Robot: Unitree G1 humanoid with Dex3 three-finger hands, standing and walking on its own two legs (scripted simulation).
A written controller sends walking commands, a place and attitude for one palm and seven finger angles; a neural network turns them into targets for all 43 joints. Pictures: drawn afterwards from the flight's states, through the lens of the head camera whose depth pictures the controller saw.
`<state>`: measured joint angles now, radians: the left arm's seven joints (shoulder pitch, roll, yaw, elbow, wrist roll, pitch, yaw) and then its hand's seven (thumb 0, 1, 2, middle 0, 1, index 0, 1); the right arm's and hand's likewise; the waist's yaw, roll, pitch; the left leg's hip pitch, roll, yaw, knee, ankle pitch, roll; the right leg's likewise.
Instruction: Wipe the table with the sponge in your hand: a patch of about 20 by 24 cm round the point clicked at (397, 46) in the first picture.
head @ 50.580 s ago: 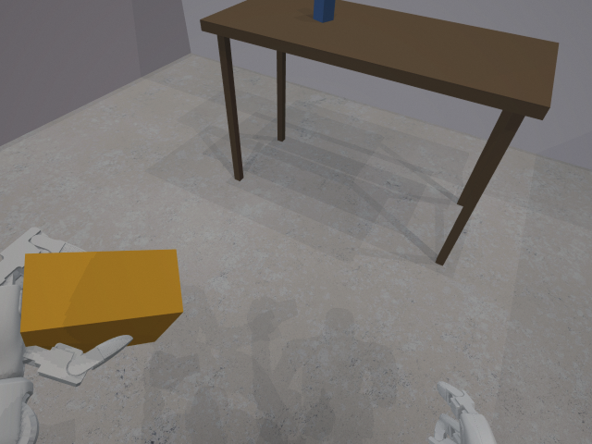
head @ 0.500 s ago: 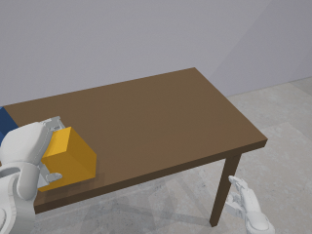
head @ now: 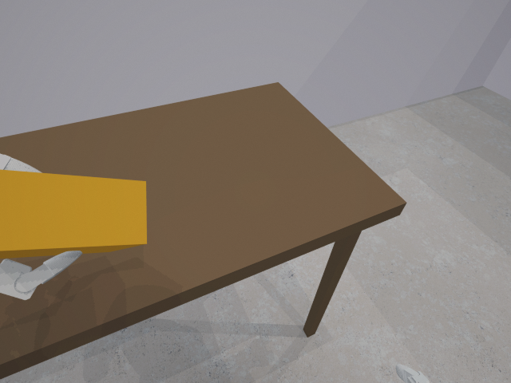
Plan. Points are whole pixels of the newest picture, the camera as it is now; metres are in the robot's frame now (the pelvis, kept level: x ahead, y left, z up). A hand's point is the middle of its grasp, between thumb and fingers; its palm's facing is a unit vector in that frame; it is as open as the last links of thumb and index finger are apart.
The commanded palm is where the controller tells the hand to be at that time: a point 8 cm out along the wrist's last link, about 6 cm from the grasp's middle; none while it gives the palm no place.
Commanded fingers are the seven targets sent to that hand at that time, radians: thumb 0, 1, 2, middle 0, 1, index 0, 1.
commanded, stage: step back with the hand held close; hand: left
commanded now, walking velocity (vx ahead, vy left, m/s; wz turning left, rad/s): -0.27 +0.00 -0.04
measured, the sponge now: (87, 221) +0.25 +0.20 +0.21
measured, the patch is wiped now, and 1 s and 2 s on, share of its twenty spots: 1.00 1.00 1.00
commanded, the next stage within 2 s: stop stepping back and stand still in 1.00 s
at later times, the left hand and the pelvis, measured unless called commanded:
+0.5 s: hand out of the picture +0.16 +0.24 +0.23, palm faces +0.50 -0.80 -0.33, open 10.4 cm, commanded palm +0.10 +0.28 +0.24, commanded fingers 0.00 0.10 1.30 -1.20 -1.60 -1.20 -1.60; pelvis -0.06 +0.00 -0.01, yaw +1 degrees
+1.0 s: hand out of the picture +0.05 +0.19 +0.23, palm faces +0.37 -0.85 -0.37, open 10.4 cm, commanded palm -0.01 +0.26 +0.24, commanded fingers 0.00 0.10 1.30 -1.20 -1.60 -1.20 -1.60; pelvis -0.17 -0.02 -0.01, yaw +0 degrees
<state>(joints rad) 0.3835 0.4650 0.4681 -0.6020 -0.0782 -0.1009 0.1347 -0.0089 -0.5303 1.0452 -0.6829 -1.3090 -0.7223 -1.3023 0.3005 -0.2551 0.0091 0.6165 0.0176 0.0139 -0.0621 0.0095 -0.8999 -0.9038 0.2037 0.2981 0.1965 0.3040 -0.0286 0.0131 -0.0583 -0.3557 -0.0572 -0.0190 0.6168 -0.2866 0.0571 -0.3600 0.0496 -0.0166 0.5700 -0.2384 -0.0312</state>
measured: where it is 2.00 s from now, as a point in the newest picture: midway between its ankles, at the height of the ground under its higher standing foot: outside the picture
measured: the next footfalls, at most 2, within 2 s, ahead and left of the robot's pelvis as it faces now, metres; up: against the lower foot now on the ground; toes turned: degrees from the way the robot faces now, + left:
left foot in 0.62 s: +0.00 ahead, +0.12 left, +0.00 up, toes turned +3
right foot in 0.88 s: -0.07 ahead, -0.14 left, +0.00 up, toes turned +0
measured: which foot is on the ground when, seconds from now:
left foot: down 0.00-0.50, up 0.52-0.60, down 0.62-0.90, up 0.92-1.00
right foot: down 0.00-0.66, up 0.68-0.86, down 0.88-1.00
